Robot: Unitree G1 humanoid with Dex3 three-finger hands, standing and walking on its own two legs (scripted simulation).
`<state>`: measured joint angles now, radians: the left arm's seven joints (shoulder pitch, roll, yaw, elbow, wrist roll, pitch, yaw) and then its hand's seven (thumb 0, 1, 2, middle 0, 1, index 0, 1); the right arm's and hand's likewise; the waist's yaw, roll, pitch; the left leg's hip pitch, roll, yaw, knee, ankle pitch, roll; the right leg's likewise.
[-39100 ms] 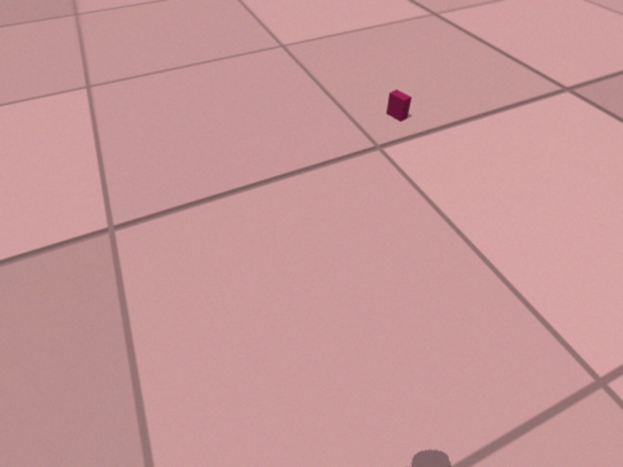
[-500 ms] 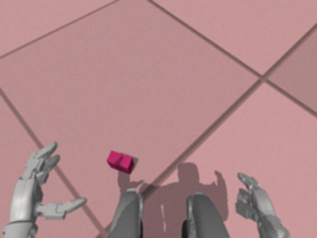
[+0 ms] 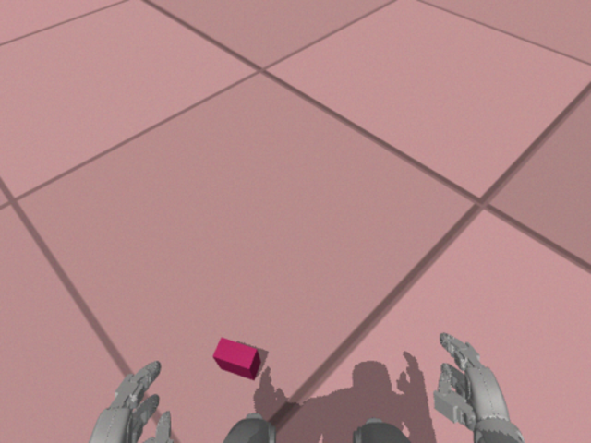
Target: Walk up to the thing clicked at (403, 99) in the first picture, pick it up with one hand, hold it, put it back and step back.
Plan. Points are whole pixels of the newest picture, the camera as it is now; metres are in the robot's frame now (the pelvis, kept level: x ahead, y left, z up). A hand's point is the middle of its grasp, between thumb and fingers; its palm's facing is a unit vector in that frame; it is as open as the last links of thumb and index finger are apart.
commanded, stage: stand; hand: left
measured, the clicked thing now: (238, 359) +0.41 +0.19 -0.63
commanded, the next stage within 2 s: none
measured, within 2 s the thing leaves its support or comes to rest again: neither
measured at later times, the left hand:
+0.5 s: hand (172, 417) +0.17 +0.17 -0.03, palm faces +0.05 -0.98 -0.19, open 7.4 cm
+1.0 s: hand (164, 421) +0.17 +0.18 -0.03, palm faces +0.05 -0.98 -0.18, open 7.4 cm
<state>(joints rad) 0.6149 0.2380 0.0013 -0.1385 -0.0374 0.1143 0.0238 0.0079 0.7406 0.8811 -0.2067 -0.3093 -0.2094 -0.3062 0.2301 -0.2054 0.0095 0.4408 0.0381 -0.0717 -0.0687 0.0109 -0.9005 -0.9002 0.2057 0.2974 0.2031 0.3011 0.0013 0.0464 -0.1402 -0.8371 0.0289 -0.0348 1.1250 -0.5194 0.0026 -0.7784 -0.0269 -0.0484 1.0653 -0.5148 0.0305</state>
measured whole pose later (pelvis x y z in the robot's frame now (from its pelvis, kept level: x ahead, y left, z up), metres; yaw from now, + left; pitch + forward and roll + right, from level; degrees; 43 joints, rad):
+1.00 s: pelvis +0.01 +0.00 +0.02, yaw +0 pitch +9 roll -3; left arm 0.50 0.23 0.03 -0.11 -0.06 0.44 0.02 0.01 0.91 0.90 -0.20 -0.30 -0.20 -0.29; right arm 0.29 -0.21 0.03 0.52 0.02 -0.22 -0.17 0.01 -0.90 -0.90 0.21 0.30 0.20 0.30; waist -0.04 0.05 -0.15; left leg -0.68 0.04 -0.04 1.01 -0.49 0.00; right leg -0.61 -0.02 -0.06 0.92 -0.47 0.03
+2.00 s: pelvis +0.02 +0.00 +0.02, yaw +0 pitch +10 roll -3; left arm 0.51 0.22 0.03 -0.11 -0.06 0.44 0.01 0.01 0.91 0.90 -0.20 -0.30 -0.20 -0.29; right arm 0.29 -0.22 0.02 0.53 0.01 -0.22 -0.18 0.01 -0.90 -0.90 0.21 0.30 0.20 0.30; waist -0.04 0.05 -0.16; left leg -0.69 0.04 -0.05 1.01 -0.50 0.00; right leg -0.62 -0.01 -0.06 0.93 -0.48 0.03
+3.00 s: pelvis -0.01 +0.01 +0.08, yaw -1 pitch -5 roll +0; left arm 0.21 0.33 -0.01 1.04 0.02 0.00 0.02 0.01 0.91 0.90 -0.20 -0.30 -0.21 -0.30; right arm 0.15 -0.30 -0.02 1.09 -0.03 0.00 0.00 0.01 -0.90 -0.90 0.21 0.30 0.20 0.30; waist 0.02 -0.01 0.06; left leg -0.14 -0.02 0.03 0.42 -0.19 0.03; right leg -0.13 -0.07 0.00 0.42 -0.20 0.05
